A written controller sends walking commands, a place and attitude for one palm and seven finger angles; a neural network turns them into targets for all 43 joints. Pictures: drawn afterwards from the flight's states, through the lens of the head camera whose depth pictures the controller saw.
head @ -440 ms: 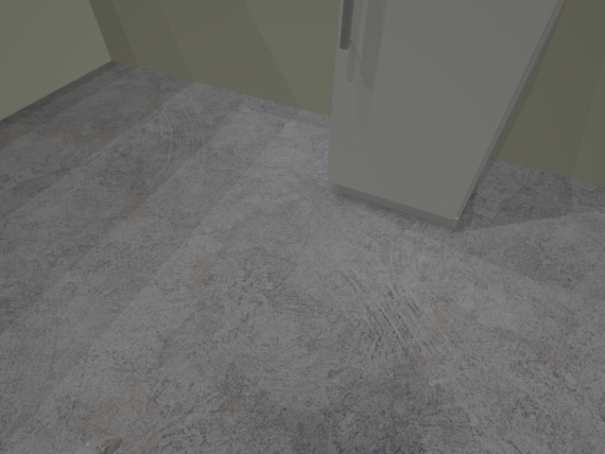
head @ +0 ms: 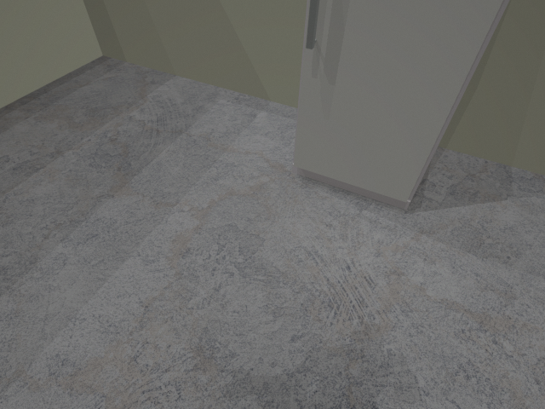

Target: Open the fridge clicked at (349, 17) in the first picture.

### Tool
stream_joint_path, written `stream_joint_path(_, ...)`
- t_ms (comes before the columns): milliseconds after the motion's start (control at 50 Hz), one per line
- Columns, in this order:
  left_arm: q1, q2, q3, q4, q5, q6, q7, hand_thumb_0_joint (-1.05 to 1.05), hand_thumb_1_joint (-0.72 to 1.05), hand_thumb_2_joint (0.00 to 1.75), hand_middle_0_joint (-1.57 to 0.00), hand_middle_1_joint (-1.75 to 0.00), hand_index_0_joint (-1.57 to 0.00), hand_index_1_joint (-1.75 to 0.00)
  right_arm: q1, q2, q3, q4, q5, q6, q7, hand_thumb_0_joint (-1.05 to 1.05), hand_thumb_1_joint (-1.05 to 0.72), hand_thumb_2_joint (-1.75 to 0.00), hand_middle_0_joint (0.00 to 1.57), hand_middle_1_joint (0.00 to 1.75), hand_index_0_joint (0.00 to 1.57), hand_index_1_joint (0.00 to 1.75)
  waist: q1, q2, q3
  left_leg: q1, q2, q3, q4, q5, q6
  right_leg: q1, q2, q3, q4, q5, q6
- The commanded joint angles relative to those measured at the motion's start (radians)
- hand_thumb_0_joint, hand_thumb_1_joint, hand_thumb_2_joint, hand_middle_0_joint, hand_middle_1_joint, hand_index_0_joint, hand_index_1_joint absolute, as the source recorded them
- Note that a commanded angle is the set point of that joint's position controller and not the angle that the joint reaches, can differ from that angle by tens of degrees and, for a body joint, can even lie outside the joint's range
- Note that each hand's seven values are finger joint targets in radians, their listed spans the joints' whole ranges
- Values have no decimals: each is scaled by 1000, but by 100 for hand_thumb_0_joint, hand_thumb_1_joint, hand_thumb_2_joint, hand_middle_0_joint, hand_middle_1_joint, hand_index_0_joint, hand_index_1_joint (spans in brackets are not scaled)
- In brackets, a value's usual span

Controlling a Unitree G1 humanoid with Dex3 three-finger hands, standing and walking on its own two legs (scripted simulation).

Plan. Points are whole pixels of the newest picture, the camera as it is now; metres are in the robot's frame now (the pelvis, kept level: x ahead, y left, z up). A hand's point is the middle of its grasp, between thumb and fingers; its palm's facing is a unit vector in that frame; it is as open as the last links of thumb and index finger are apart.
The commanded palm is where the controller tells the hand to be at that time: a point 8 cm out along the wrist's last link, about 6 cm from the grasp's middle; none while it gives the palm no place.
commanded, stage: stand and wait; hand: left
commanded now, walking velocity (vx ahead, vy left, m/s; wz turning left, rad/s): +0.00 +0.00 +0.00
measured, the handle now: out of the picture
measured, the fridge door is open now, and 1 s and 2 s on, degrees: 0 0 0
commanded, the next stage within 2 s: look at it before walking up in 0.42 s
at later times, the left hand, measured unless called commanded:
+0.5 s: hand out of the picture +0.06 +0.25 -0.15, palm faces -0.04 -0.94 -0.34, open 7.4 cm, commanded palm none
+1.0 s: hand out of the picture +0.05 +0.24 -0.15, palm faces -0.04 -0.94 -0.33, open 7.4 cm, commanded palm none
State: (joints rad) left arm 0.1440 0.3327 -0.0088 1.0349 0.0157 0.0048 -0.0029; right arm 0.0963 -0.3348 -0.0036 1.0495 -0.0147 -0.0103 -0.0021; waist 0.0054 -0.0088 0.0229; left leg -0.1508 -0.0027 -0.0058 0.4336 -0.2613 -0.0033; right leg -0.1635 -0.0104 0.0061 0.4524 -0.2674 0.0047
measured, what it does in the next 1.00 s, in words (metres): stands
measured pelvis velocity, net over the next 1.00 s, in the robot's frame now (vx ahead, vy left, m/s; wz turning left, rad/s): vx -0.02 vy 0.00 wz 0.00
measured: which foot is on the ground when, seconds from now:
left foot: down 0.00-1.00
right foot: down 0.00-1.00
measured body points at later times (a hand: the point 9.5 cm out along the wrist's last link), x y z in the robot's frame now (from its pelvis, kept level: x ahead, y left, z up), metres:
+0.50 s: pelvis -0.02 +0.00 +0.00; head -0.01 +0.00 +0.45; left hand +0.06 +0.29 -0.13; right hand +0.06 -0.30 -0.13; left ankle -0.02 +0.12 -0.74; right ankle -0.01 -0.12 -0.74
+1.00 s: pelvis -0.02 +0.00 +0.00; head -0.01 +0.00 +0.45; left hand +0.06 +0.29 -0.13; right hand +0.06 -0.30 -0.13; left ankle -0.02 +0.12 -0.74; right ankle -0.02 -0.12 -0.74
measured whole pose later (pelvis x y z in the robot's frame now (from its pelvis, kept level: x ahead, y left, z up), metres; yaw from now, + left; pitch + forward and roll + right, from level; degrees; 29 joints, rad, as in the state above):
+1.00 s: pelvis -0.02 +0.00 +0.00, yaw +0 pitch -2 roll +0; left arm 0.14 0.34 -0.01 1.08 0.02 0.00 -0.01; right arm 0.12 -0.34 0.00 1.11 -0.01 -0.01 0.00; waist 0.00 -0.01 0.03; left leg -0.14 0.01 -0.01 0.37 -0.20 -0.01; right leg -0.15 0.00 0.00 0.38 -0.21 0.00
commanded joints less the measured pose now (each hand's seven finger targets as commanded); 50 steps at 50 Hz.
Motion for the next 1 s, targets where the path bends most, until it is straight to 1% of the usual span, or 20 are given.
stream_joint_path(0, -48, 214, 49, -59, -7, -32, 18, 0, 90, 90, -20, -30, -20, -30, -53, -202, -38, -56, 4, -23, -15, 0, -90, -90, 20, 30, 20, 30, -4, 4, -83, 20, 110, -76, -61, 249, 36, 36, -116, 89, -72, 269, -41)
stream_joint_path(140, -49, 220, 47, -39, -7, -32, 17, 0, 90, 90, -20, -30, -20, -30, -38, -210, -35, -30, 6, -22, -13, 0, -90, -90, 20, 30, 20, 30, -3, 4, -68, 15, 114, -83, -83, 223, 33, 40, -114, 88, -91, 237, -40)
stream_joint_path(220, -56, 219, 45, -27, -8, -29, 14, 0, 90, 90, -20, -30, -20, -30, -36, -215, -32, -19, 6, -22, -12, 0, -90, -90, 20, 30, 20, 30, -2, 14, -38, -1, 113, -91, -105, 171, 33, 24, -111, 93, -112, 167, -37)
stream_joint_path(260, -52, 220, 44, -24, -7, -29, 13, 0, 90, 90, -20, -30, -20, -30, -36, -214, -32, -16, 6, -21, -11, 0, -90, -90, 20, 30, 20, 30, -2, -2, -26, -3, 112, -92, -109, 147, 34, 6, -110, 97, -123, 129, -36)
stream_joint_path(300, -56, 219, 44, -24, -6, -27, 12, 0, 90, 90, -20, -30, -20, -30, -33, -216, -32, -13, 5, -22, -10, 0, -90, -90, 20, 30, 20, 30, -1, 10, -22, -9, 113, -96, -119, 130, 34, 3, -107, 99, -128, 104, -35)
stream_joint_path(340, -50, 220, 45, -23, -5, -30, 13, 0, 90, 90, -20, -30, -20, -30, -27, -214, -33, -13, 6, -23, -10, 0, -90, -90, 20, 30, 20, 30, -2, -1, -45, 4, 114, -96, -112, 147, 34, 12, -110, 99, -126, 120, -37)
stream_joint_path(360, -53, 219, 45, -23, -6, -30, 13, 0, 90, 90, -20, -30, -20, -30, -26, -216, -32, -11, 5, -25, -10, 0, -90, -90, 20, 30, 20, 30, -3, 10, -52, 7, 115, -95, -114, 153, 34, 15, -110, 100, -123, 129, -36)
stream_joint_path(400, -53, 218, 43, -21, -5, -30, 12, 0, 90, 90, -20, -30, -20, -30, -28, -214, -33, -7, 6, -25, -10, 0, -90, -90, 20, 30, 20, 30, -2, -2, -43, 5, 116, -95, -116, 149, 34, 7, -110, 99, -126, 127, -35)
stream_joint_path(440, -52, 220, 44, -22, -5, -32, 13, 0, 90, 90, -20, -30, -20, -30, -25, -214, -32, -8, 7, -24, -10, 0, -90, -90, 20, 30, 20, 30, -2, -10, -52, 8, 117, -94, -110, 164, 33, 15, -112, 101, -126, 146, -37)
stream_joint_path(480, -52, 218, 44, -21, -6, -32, 13, 0, 90, 90, -20, -30, -20, -30, -23, -214, -33, -5, 6, -26, -10, 0, -90, -90, 20, 30, 20, 30, -4, 3, -55, 11, 117, -94, -114, 175, 32, 17, -112, 100, -121, 159, -37)
stream_joint_path(540, -49, 217, 44, -20, -5, -33, 14, 0, 90, 90, -20, -30, -20, -30, -25, -213, -32, -5, 7, -24, -10, 0, -90, -90, 20, 30, 20, 30, -4, -4, -52, 14, 118, -95, -111, 182, 32, 14, -110, 100, -125, 166, -37)
stream_joint_path(580, -49, 216, 43, -20, -5, -32, 14, 0, 90, 90, -20, -30, -20, -30, -29, -213, -32, -4, 6, -25, -10, 0, -90, -90, 20, 30, 20, 30, -2, 10, -41, 11, 118, -94, -116, 173, 31, 9, -110, 100, -126, 159, -35)
stream_joint_path(620, -51, 217, 43, -19, -5, -32, 14, 0, 90, 90, -20, -30, -20, -30, -25, -213, -32, -2, 7, -25, -10, 0, -90, -90, 20, 30, 20, 30, -4, -1, -45, 12, 119, -95, -120, 173, 31, 15, -110, 100, -129, 157, -35)
stream_joint_path(680, -48, 215, 43, -18, -5, -31, 13, 0, 90, 90, -20, -30, -20, -30, -28, -211, -32, -3, 7, -24, -9, 0, -90, -90, 20, 30, 20, 30, -2, 8, -36, 9, 117, -97, -123, 154, 31, 5, -110, 101, -134, 135, -34)
stream_joint_path(740, -46, 217, 44, -18, -4, -33, 14, 0, 90, 90, -20, -30, -20, -30, -24, -211, -33, -3, 8, -24, -9, 0, -90, -90, 20, 30, 20, 30, -3, 4, -50, 16, 119, -95, -118, 171, 31, 14, -111, 101, -135, 155, -35)
stream_joint_path(780, -49, 217, 43, -16, -4, -33, 13, 0, 90, 90, -20, -30, -20, -30, -27, -212, -32, -1, 7, -24, -9, 0, -90, -90, 20, 30, 20, 30, -3, 1, -37, 12, 118, -94, -124, 158, 29, 6, -111, 103, -140, 140, -34)
stream_joint_path(860, -43, 219, 44, -15, -4, -34, 13, 0, 90, 90, -20, -30, -20, -30, -26, -212, -31, -2, 8, -24, -9, 0, -90, -90, 20, 30, 20, 30, -2, 0, -54, 17, 118, -94, -117, 178, 30, 20, -114, 103, -139, 161, -36)
stream_joint_path(900, -44, 217, 42, -14, -5, -33, 13, 0, 90, 90, -20, -30, -20, -30, -30, -214, -31, 0, 8, -24, -9, 0, -90, -90, 20, 30, 20, 30, -3, 13, -39, 18, 118, -96, -122, 170, 29, 8, -113, 102, -143, 151, -35)
stream_joint_path(940, -45, 220, 43, -13, -4, -34, 13, 0, 90, 90, -20, -30, -20, -30, -24, -213, -30, -1, 9, -23, -9, 0, -90, -90, 20, 30, 20, 30, -5, 0, -54, 21, 119, -97, -118, 180, 29, 20, -113, 99, -140, 161, -35)
stream_joint_path(980, -46, 220, 43, -13, -5, -34, 13, 0, 90, 90, -20, -30, -20, -30, -27, -215, -30, 1, 8, -24, -9, 0, -90, -90, 20, 30, 20, 30, -4, 9, -49, 19, 120, -96, -122, 183, 28, 20, -113, 97, -138, 167, -34)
